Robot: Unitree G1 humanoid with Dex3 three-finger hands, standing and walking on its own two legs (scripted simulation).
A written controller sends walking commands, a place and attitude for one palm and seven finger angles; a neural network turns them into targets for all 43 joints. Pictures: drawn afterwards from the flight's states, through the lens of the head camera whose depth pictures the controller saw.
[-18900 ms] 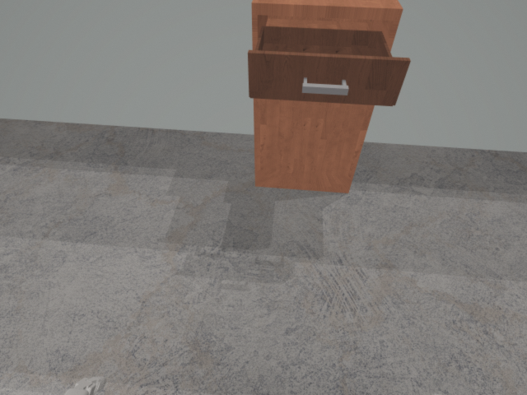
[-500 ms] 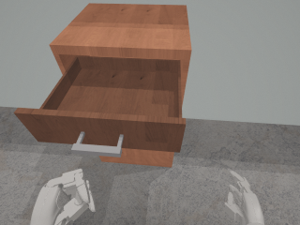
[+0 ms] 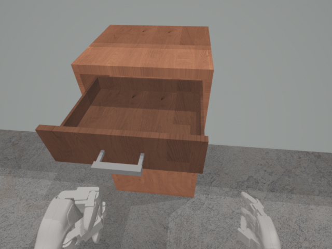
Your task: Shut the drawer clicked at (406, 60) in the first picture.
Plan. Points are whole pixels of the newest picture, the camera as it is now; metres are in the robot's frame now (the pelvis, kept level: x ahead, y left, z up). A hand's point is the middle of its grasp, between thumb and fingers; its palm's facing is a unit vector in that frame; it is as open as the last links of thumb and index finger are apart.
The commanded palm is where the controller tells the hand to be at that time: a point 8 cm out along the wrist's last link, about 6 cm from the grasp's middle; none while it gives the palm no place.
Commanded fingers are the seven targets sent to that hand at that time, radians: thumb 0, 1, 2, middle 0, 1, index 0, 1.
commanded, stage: raise the hand and make a fist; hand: left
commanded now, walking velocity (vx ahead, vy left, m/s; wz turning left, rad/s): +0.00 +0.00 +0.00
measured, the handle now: (119, 162) +0.33 +0.16 +0.04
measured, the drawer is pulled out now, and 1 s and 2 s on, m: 0.29 0.29 0.29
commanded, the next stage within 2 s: bring the fist close to the handle in 0.24 s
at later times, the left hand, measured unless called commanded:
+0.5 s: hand (105, 216) +0.15 +0.13 +0.12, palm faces +0.00 -1.00 -0.07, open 3.2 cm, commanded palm +0.11 +0.18 +0.12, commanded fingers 0.00 0.90 0.90 -1.40 -1.60 -1.40 -1.60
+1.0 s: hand (119, 207) +0.19 +0.12 +0.07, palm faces -0.02 -1.00 -0.05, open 3.3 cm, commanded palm +0.16 +0.18 +0.07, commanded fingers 0.00 0.90 0.90 -1.40 -1.60 -1.40 -1.60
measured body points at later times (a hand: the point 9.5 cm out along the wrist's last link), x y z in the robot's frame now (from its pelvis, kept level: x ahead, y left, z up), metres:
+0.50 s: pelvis +0.00 -0.02 +0.00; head -0.02 -0.04 +0.45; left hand +0.15 +0.18 +0.13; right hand +0.20 -0.24 -0.05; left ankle +0.03 +0.09 -0.71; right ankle -0.02 -0.10 -0.71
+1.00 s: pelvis +0.01 -0.02 -0.01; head +0.03 -0.04 +0.44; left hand +0.19 +0.17 +0.08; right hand +0.20 -0.25 -0.08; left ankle +0.03 +0.09 -0.71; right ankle -0.02 -0.10 -0.71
